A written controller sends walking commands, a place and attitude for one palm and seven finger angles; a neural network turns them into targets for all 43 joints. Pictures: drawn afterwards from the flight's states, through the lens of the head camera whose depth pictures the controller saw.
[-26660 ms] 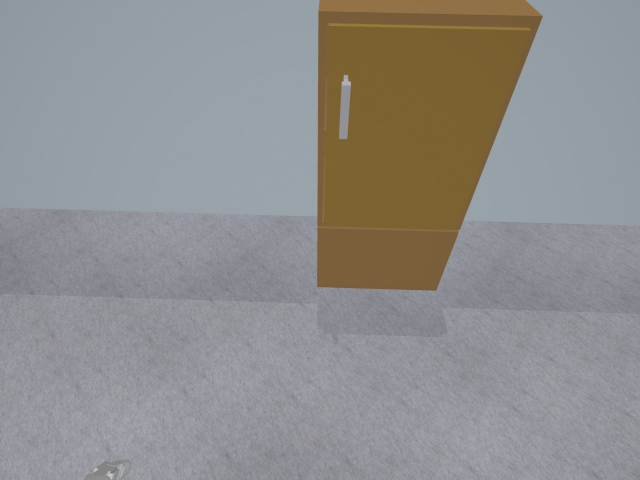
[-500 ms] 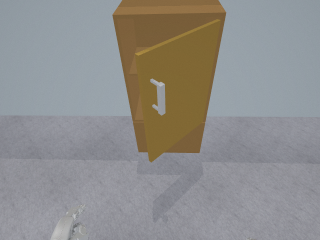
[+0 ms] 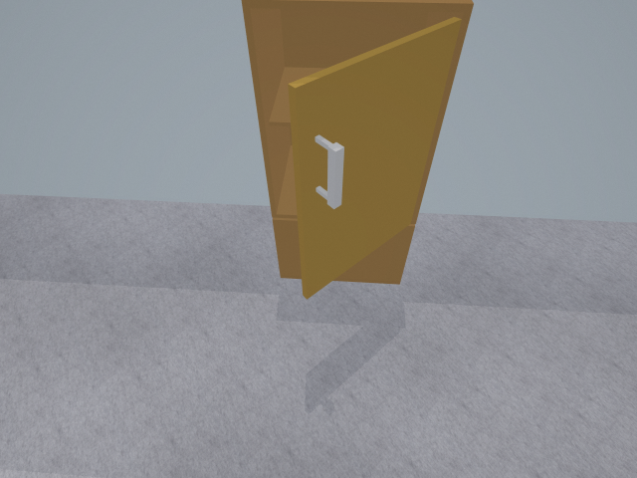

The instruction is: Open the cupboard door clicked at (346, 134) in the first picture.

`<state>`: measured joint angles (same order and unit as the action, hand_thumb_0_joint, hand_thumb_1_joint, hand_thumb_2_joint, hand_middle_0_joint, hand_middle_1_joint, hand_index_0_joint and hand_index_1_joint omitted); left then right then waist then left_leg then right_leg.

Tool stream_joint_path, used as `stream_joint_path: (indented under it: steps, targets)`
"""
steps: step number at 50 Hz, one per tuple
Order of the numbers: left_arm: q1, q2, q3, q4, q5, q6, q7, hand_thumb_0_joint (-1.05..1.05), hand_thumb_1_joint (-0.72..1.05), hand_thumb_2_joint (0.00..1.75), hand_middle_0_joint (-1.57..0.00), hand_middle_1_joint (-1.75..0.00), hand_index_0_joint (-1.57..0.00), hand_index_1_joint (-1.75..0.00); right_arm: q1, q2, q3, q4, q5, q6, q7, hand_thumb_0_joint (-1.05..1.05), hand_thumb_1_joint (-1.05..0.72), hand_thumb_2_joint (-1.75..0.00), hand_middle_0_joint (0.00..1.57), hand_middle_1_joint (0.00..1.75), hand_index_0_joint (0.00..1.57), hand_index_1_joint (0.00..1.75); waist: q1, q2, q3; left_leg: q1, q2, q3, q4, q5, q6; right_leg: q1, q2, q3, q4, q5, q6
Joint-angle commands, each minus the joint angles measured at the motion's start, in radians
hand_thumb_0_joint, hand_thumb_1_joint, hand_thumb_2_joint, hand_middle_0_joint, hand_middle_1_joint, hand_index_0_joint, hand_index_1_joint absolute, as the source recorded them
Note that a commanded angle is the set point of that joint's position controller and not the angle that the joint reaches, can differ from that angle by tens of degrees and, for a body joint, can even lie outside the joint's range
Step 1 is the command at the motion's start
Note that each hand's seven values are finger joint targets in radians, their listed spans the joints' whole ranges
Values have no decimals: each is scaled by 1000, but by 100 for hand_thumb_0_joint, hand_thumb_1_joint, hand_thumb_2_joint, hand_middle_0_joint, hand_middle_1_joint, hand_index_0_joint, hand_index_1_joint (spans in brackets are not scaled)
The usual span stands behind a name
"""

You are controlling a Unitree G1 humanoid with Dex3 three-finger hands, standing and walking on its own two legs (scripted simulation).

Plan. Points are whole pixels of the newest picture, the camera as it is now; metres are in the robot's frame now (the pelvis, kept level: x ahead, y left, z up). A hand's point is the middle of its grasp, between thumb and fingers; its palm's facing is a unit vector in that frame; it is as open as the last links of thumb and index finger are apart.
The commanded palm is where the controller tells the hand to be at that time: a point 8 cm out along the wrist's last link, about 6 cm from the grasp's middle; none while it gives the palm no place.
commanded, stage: let the arm hang, fingers relaxed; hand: left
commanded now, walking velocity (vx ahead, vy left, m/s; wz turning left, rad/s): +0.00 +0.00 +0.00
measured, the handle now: (327, 172) +0.62 +0.02 +0.02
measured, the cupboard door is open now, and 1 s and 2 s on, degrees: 45 45 45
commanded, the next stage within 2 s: look to check the result in 0.38 s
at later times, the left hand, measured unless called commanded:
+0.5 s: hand out of the picture +0.01 +0.16 -0.17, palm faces +0.04 -0.98 -0.19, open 7.3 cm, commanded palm none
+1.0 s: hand out of the picture +0.04 +0.16 -0.17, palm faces +0.04 -0.98 -0.20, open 7.3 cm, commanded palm none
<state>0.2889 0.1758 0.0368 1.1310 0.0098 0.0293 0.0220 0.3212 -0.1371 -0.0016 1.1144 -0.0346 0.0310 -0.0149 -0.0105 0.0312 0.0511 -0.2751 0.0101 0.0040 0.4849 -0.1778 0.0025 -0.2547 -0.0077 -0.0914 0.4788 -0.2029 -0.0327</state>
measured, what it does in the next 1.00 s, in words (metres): stands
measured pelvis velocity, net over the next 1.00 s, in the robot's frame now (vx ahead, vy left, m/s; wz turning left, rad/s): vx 0.04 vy -0.01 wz -0.01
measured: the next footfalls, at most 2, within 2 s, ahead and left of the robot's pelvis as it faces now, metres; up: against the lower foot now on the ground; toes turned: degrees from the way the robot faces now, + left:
left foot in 1.94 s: +0.13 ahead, +0.10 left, +0.00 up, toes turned -26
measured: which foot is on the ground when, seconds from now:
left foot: down 0.00-1.00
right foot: down 0.00-1.00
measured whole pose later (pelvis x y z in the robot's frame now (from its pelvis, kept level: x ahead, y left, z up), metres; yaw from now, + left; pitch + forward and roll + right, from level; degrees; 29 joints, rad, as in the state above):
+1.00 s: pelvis +0.04 -0.01 +0.01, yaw +0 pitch -1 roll +0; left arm 0.24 0.13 0.03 1.15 0.00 -0.01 0.03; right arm 0.25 -0.14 0.01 1.15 -0.03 0.01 -0.03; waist -0.01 0.02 0.06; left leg -0.19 0.02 0.01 0.41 -0.19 -0.02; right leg -0.18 0.00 -0.09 0.42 -0.22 -0.04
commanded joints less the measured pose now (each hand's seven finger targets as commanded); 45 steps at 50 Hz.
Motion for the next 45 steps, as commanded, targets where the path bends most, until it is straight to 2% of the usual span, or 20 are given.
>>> stream_joint_path:
  steps: [1, 2, 6, 8, 12, 14, 22, 26, 31, 34, 42, 45]
  targets:
    - [42, 82, 16, -27, 4, -27, 6, 0, 90, 90, -20, -30, -20, -30, 39, -99, -23, -30, 1, -20, -16, 0, -90, -90, 20, 30, 20, 30, 17, 26, 40, -85, 93, -133, -217, -250, 41, 12, -69, 97, -115, -185, -15]
    - [47, 81, 16, -25, 5, -27, 7, 0, 90, 90, -20, -30, -20, -30, 34, -95, -25, -31, 3, -21, -16, 0, -90, -90, 20, 30, 20, 30, 22, 29, 48, -85, 91, -127, -218, -247, 39, 11, -68, 94, -114, -179, -15]
    - [42, 71, 17, -22, 6, -31, 8, 0, 90, 90, -20, -30, -20, -30, 43, -79, -26, -25, 2, -21, -15, 0, -90, -90, 20, 30, 20, 30, 14, 12, 52, -68, 75, -106, -205, -218, 34, -4, -77, 104, -128, -181, -14]
    - [37, 68, 17, -22, 7, -33, 9, 0, 90, 90, -20, -30, -20, -30, 52, -69, -26, -23, 2, -21, -15, 0, -90, -90, 20, 30, 20, 30, 10, -20, 59, -57, 69, -89, -186, -191, 31, -19, -84, 108, -141, -192, -14]
    - [32, 62, 18, -26, 6, -38, 11, 0, 90, 90, -20, -30, -20, -30, 58, -58, -26, -20, 4, -21, -15, 0, -90, -90, 20, 30, 20, 30, 3, -16, 51, -16, 63, -66, -156, -141, 28, -43, -92, 119, -158, -195, -18]
    - [24, 61, 18, -27, 5, -37, 10, 0, 90, 90, -20, -30, -20, -30, 56, -54, -24, -19, 2, -20, -15, 0, -90, -90, 20, 30, 20, 30, -1, 2, 56, -22, 62, -67, -157, -140, 26, -44, -94, 122, -156, -192, -19]
    - [29, 57, 15, -22, 3, -44, 12, 0, 90, 90, -20, -30, -20, -30, 40, -59, -22, -19, 7, -24, -16, 0, -90, -90, 20, 30, 20, 30, 0, -38, 31, 27, 62, -52, -132, -60, 24, -28, -101, 123, -167, -139, -19]
    - [21, 55, 11, -17, 1, -45, 12, 0, 90, 90, -20, -30, -20, -30, 32, -61, -18, -9, 7, -26, -17, 0, -90, -90, 20, 30, 20, 30, -2, -10, 21, 36, 72, -55, -144, -35, 21, -8, -99, 118, -156, -95, -17]
    - [20, 59, 10, -11, 0, -47, 13, 0, 90, 90, -20, -30, -20, -30, 29, -60, -15, -4, 8, -26, -18, 0, -90, -90, 20, 30, 20, 30, -2, -40, 26, 46, 66, -45, -135, -8, 18, 2, -106, 123, -174, -94, -17]
    - [19, 58, 10, -12, -1, -49, 13, 0, 90, 90, -20, -30, -20, -30, 24, -61, -14, -1, 8, -28, -18, 0, -90, -90, 20, 30, 20, 30, -1, -20, 2, 64, 69, -44, -132, 30, 18, 23, -106, 121, -168, -50, -17]
    - [19, 62, 6, -4, -2, -49, 14, 0, 90, 90, -20, -30, -20, -30, 7, -70, -11, 4, 10, -27, -20, 0, -90, -90, 20, 30, 20, 30, 4, -24, 30, 68, 74, -43, -138, 43, 14, 28, -103, 111, -175, -32, -14]
    - [15, 63, 6, -5, -3, -50, 14, 0, 90, 90, -20, -30, -20, -30, 11, -71, -10, 10, 9, -29, -19, 0, -90, -90, 20, 30, 20, 30, 1, -34, 11, 76, 75, -44, -140, 61, 15, 49, -106, 114, -174, -6, -14]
